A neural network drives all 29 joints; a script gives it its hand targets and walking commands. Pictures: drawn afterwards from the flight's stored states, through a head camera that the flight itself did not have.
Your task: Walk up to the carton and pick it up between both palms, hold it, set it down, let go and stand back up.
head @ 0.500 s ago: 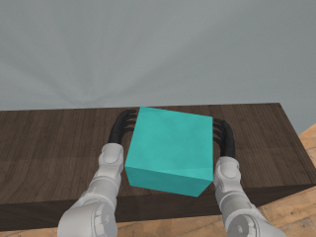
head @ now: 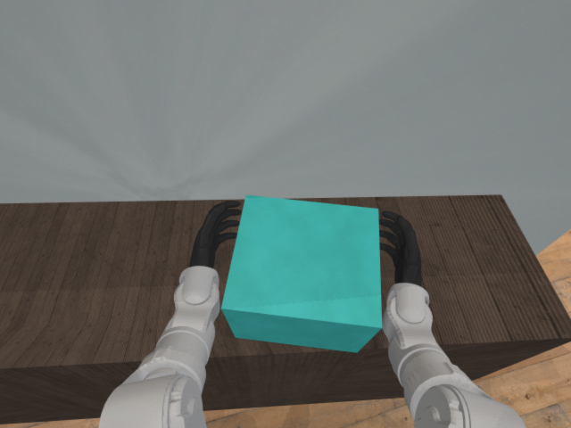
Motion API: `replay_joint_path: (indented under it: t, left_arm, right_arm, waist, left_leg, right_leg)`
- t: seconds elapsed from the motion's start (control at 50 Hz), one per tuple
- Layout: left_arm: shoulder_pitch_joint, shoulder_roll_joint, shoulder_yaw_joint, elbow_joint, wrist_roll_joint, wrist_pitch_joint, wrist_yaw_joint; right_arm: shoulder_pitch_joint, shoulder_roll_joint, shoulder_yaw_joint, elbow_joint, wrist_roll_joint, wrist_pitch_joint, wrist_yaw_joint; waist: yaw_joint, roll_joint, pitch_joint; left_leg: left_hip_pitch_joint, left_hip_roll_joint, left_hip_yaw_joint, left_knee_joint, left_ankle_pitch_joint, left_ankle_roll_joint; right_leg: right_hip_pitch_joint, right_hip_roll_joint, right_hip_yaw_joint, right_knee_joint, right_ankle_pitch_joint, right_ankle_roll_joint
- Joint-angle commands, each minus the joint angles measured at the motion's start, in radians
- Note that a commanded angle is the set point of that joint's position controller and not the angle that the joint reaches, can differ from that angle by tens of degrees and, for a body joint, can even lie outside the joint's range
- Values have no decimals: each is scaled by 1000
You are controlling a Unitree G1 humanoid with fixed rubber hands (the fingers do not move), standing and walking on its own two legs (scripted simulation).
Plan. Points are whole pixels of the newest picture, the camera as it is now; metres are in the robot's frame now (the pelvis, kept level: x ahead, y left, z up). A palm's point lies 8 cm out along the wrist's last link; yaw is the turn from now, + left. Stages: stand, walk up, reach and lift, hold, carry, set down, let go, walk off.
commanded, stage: reach and lift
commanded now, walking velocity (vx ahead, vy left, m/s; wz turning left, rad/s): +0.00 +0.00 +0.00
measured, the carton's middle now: (303, 276) +0.37 -0.01 -0.04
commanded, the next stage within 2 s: none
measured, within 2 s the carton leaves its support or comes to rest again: neither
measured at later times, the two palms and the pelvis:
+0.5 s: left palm (204, 241) +0.38 +0.14 +0.04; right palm (412, 256) +0.36 -0.16 +0.04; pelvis +0.01 +0.00 +0.00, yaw +0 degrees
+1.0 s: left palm (178, 228) +0.35 +0.16 +0.12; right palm (423, 238) +0.35 -0.14 +0.11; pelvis -0.01 +0.00 +0.00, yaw +1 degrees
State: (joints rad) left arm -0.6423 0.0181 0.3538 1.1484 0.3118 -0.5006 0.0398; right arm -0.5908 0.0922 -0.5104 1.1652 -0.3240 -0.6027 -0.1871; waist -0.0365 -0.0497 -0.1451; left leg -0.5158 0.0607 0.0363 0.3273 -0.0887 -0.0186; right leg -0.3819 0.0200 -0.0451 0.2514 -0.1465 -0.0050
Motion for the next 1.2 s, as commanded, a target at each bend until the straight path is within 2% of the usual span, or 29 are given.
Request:
replay_joint_path:
  t: [0.0,0.04,0.06,0.1,0.12,0.14,0.16,0.2,0.26,0.3,0.34,0.36,0.44,0.46,0.48,0.52,0.54,0.6,0.68,0.74,0.76,0.82,0.84,0.88,0.94,1.0,1.06,1.1,1.18]
  left_arm:
    - [-502,-566,-277,-74,72,-25,-101]
    - [-525,-574,-287,-86,67,-6,-105]
    - [-530,-572,-283,-80,67,4,-108]
    - [-548,-580,-302,-115,52,13,-106]
    - [-553,-584,-298,-105,56,21,-104]
    - [-560,-589,-307,-121,49,28,-102]
    - [-537,-587,-306,-116,51,42,-102]
    - [-549,-604,-333,-138,41,63,-97]
    - [-512,-631,-369,-186,21,79,-84]
    - [-512,-645,-398,-214,-1,90,-84]
    - [-505,-676,-449,-267,-23,104,-78]
    - [-476,-685,-465,-278,-33,117,-79]
    - [-468,-703,-503,-333,-62,176,-99]
    - [-448,-717,-522,-374,-75,191,-97]
    - [-465,-707,-536,-410,-90,204,-101]
    - [-471,-702,-543,-458,-101,248,-109]
    - [-471,-710,-563,-495,-111,273,-110]
    - [-444,-692,-576,-579,-116,374,-119]
    - [-419,-695,-615,-757,-136,525,-117]
    - [-385,-655,-587,-808,-119,651,-140]
    - [-375,-661,-587,-831,-110,686,-146]
    - [-352,-648,-579,-902,-103,757,-163]
    - [-360,-647,-579,-911,-100,773,-169]
    - [-333,-645,-571,-899,-86,811,-179]
    - [-366,-644,-584,-910,-99,844,-182]
    - [-410,-666,-620,-948,-131,856,-169]
    - [-441,-657,-619,-939,-136,867,-154]
    - [-422,-641,-584,-909,-116,892,-152]
    - [-369,-631,-544,-903,-100,952,-168]
  right_arm:
    - [-477,551,392,-16,-103,-68,141]
    - [-502,548,390,-41,-92,-59,138]
    - [-500,549,386,-34,-98,-46,136]
    - [-509,554,395,-57,-89,-37,136]
    - [-526,549,400,-59,-79,-32,138]
    - [-528,549,403,-65,-74,-23,138]
    - [-524,553,423,-78,-56,-10,140]
    - [-538,541,430,-98,-37,11,142]
    - [-515,562,512,-131,17,44,142]
    - [-532,567,566,-178,52,65,143]
    - [-504,574,610,-201,92,92,140]
    - [-496,574,644,-227,116,108,136]
    - [-494,580,710,-314,181,181,119]
    - [-493,591,761,-367,207,197,118]
    - [-478,608,785,-391,226,221,110]
    - [-487,619,832,-452,267,274,103]
    - [-484,616,848,-482,286,300,99]
    - [-494,604,903,-584,334,376,80]
    - [-531,578,969,-738,421,472,69]
    - [-520,540,942,-760,437,548,58]
    - [-516,521,921,-752,445,561,56]
    - [-515,497,908,-788,457,584,57]
    - [-514,491,897,-781,454,592,56]
    - [-528,465,863,-804,448,593,60]
    - [-594,428,810,-821,438,589,78]
    - [-653,430,802,-867,427,580,95]
    - [-690,433,785,-847,418,590,113]
    - [-661,415,753,-788,397,614,120]
    - [-682,399,768,-801,415,628,115]
  waist:
    - [6,72,-454]
    - [7,81,-459]
    - [-1,66,-445]
    - [2,76,-466]
    - [17,86,-451]
    - [9,78,-439]
    - [25,90,-421]
    - [22,110,-435]
    - [28,107,-486]
    - [31,102,-517]
    - [9,115,-508]
    - [2,102,-492]
    - [-13,63,-428]
    - [-1,52,-438]
    - [-15,38,-418]
    - [-10,21,-373]
    - [-20,21,-354]
    - [-7,5,-310]
    - [11,24,-308]
    - [-1,17,-211]
    - [-9,33,-195]
    - [-5,47,-188]
    - [-21,48,-181]
    - [-28,69,-157]
    - [-34,92,-162]
    - [-41,76,-217]
    - [-21,85,-210]
    - [-28,66,-145]
    - [-13,53,-143]
  left_leg:
    - [401,-31,36,40,249,-15]
    - [401,-35,41,30,219,-14]
    - [395,-34,42,23,200,-8]
    - [413,-33,40,26,221,-12]
    - [420,-32,43,21,202,-14]
    - [434,-31,42,19,199,-16]
    - [445,-32,43,19,200,-13]
    - [471,-29,42,21,214,-18]
    - [523,-29,30,50,331,-22]
    - [525,-32,21,56,344,-20]
    - [554,-32,7,67,387,-31]
    - [567,-31,0,71,405,-29]
    - [553,-45,-12,47,329,-13]
    - [571,-43,-19,50,356,-10]
    - [566,-48,-21,50,345,-3]
    - [548,-57,-22,31,285,8]
    - [554,-60,-30,25,261,8]
    - [557,-69,-28,20,236,24]
    - [612,-73,-34,37,293,18]
    - [617,-76,-24,12,213,27]
    - [641,-73,-24,8,218,17]
    - [690,-73,-18,15,254,7]
    - [697,-76,-18,14,245,4]
    - [700,-76,-12,9,224,-2]
    - [699,-65,-11,-6,151,-12]
    - [719,-57,-20,0,137,-8]
    - [708,-49,-18,-19,58,3]
    - [691,-44,-18,-46,-12,16]
    - [704,-57,-1,-33,57,19]
  right_leg:
    - [161,-6,-37,24,384,16]
    - [146,-10,-33,7,324,14]
    - [144,-10,-31,4,307,15]
    - [145,-8,-36,2,302,12]
    - [130,-8,-33,-7,261,8]
    - [127,-6,-36,-14,247,8]
    - [130,-6,-33,-16,232,6]
    - [108,0,-34,-22,205,-2]
    - [145,13,-27,-9,305,0]
    - [176,13,-18,6,359,10]
    - [188,16,-15,13,404,10]
    - [205,20,-13,15,431,12]
    - [237,7,4,6,403,32]
    - [252,11,3,12,426,34]
    - [269,4,14,13,456,43]
    - [302,-9,27,19,453,58]
    - [304,-9,24,21,443,63]
    - [325,-13,37,17,423,68]
    - [336,5,32,22,412,63]
    - [321,0,29,0,323,66]
    - [312,6,21,-5,302,61]
    - [310,13,6,-15,293,57]
    - [319,12,2,-15,295,60]
    - [318,11,-7,-22,263,56]
    - [265,18,-33,-31,128,47]
    - [229,24,-45,-32,80,38]
    - [191,21,-50,-31,0,32]
    - [192,19,-47,-39,-51,32]
    - [262,19,-44,-34,32,44]
